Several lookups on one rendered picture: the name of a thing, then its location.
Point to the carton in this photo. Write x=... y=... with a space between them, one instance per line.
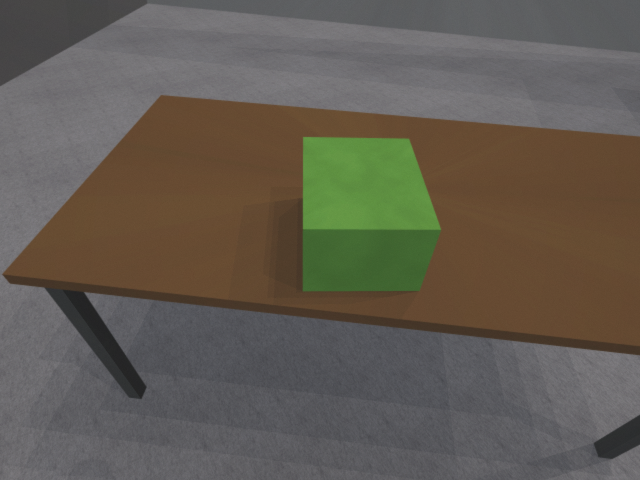
x=368 y=220

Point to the table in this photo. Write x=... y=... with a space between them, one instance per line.
x=201 y=203

